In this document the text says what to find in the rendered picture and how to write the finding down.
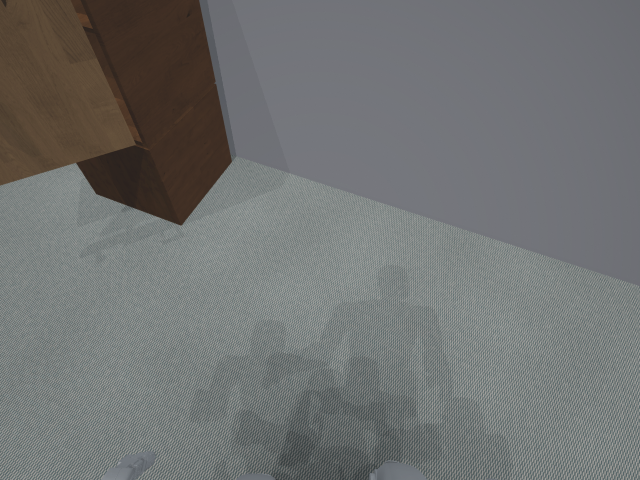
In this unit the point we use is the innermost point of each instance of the left robot hand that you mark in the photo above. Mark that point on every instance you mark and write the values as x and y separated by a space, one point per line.
131 466

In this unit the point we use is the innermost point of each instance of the cupboard door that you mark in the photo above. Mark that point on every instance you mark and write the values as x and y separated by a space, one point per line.
56 106

